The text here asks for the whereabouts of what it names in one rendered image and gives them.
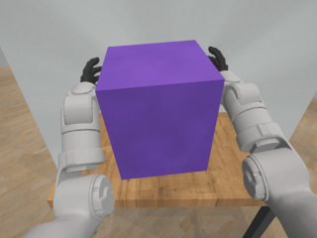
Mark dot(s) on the carton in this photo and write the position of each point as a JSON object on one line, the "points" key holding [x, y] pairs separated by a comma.
{"points": [[160, 104]]}

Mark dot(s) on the right robot forearm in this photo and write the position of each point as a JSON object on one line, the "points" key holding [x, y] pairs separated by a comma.
{"points": [[256, 132]]}

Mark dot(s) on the robot left upper arm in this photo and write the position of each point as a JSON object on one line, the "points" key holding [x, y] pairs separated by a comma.
{"points": [[80, 204]]}

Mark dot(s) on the left robot forearm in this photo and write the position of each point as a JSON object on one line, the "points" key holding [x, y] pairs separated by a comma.
{"points": [[80, 133]]}

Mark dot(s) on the robot left hand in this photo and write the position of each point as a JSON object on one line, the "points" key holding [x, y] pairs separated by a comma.
{"points": [[89, 71]]}

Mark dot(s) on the robot right hand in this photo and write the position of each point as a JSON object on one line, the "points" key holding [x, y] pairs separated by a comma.
{"points": [[219, 61]]}

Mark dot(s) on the table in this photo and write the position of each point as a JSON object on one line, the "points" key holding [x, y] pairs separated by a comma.
{"points": [[222, 185]]}

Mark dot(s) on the robot right upper arm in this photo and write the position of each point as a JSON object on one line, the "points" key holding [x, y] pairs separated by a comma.
{"points": [[279, 178]]}

